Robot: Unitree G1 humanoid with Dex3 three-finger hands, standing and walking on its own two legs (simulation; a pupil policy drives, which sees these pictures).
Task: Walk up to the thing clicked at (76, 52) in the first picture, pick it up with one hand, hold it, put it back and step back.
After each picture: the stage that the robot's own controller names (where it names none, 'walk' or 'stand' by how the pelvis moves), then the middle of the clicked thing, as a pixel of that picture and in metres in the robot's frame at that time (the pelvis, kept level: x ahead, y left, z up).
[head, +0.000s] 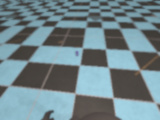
stand; (76, 53) +1.39 +0.33 -0.72
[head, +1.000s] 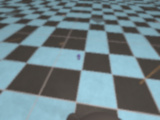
walk; (78, 57) +1.28 +0.24 -0.70
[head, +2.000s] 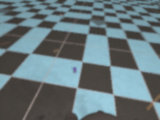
walk; (74, 70) +0.89 +0.23 -0.71
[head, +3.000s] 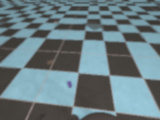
walk; (69, 84) +0.64 +0.31 -0.71
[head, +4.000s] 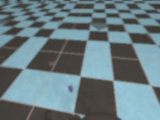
stand; (70, 89) +0.54 +0.31 -0.71
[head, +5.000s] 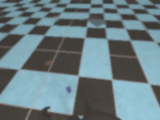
stand; (68, 89) +0.48 +0.31 -0.72
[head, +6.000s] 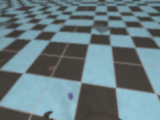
stand; (70, 96) +0.44 +0.30 -0.72
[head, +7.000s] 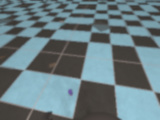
stand; (70, 92) +0.48 +0.30 -0.72
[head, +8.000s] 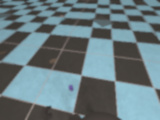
stand; (71, 88) +0.50 +0.29 -0.72
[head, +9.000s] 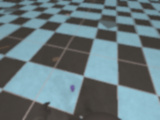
walk; (72, 88) +0.51 +0.22 -0.71
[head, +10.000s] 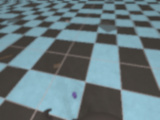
stand; (74, 95) +0.45 +0.23 -0.72
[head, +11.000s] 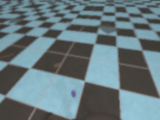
stand; (73, 94) +0.49 +0.24 -0.73
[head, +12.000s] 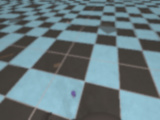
stand; (73, 94) +0.48 +0.24 -0.73
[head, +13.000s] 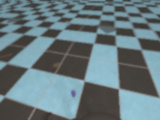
go down; (73, 93) +0.49 +0.24 -0.73
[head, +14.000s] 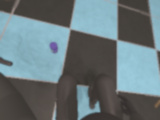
go down; (54, 48) +0.56 +0.28 -0.32
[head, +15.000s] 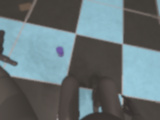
close in; (60, 52) +0.56 +0.27 -0.33
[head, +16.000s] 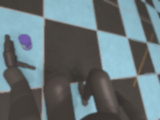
close in; (26, 42) +0.54 +0.33 -0.23
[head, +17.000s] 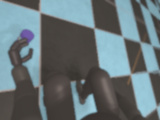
close; (25, 38) +0.54 +0.32 -0.22
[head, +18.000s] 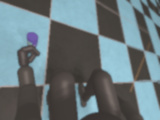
lift; (32, 40) +0.54 +0.34 -0.24
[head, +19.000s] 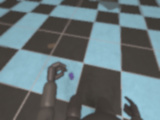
close; (71, 76) +0.54 +0.23 -0.56
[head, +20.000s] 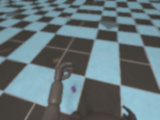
close; (73, 89) +0.51 +0.22 -0.67
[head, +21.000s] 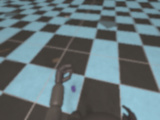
stand; (73, 89) +0.52 +0.22 -0.68
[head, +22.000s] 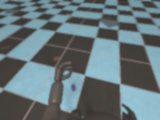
stand; (73, 87) +0.52 +0.22 -0.67
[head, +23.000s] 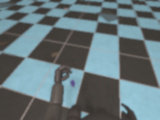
crouch; (72, 83) +0.53 +0.22 -0.65
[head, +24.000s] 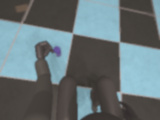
crouch; (57, 51) +0.58 +0.26 -0.33
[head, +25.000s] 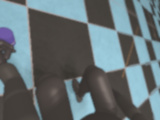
lower; (7, 38) +0.53 +0.35 -0.23
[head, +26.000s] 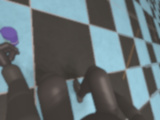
lower; (10, 37) +0.53 +0.35 -0.23
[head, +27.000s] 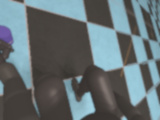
lower; (4, 36) +0.53 +0.35 -0.23
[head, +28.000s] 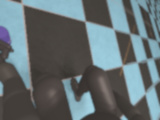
lower; (2, 37) +0.53 +0.36 -0.23
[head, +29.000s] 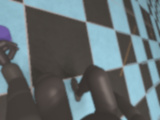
loosen; (3, 36) +0.53 +0.36 -0.23
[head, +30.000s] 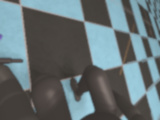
withdraw; out of the picture +0.55 +0.42 -0.23
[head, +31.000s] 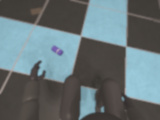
walk; (57, 50) +0.59 +0.37 -0.37
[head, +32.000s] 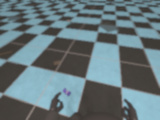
stand; (66, 92) +0.51 +0.33 -0.68
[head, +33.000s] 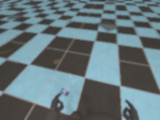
stand; (64, 92) +0.50 +0.35 -0.69
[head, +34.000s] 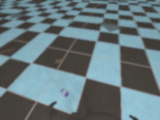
stand; (64, 92) +0.47 +0.36 -0.71
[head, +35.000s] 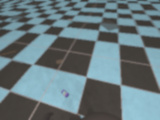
walk; (65, 93) +0.46 +0.38 -0.74
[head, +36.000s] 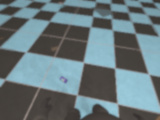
walk; (63, 79) +0.55 +0.35 -0.73
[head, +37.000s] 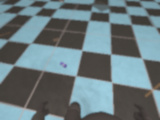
walk; (63, 64) +0.80 +0.49 -0.72
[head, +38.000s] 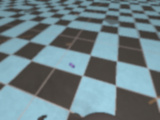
stand; (71, 65) +1.02 +0.38 -0.73
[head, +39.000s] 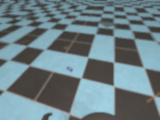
stand; (69, 69) +1.00 +0.41 -0.75
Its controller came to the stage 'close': yes
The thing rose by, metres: 0.01
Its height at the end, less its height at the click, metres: -0.02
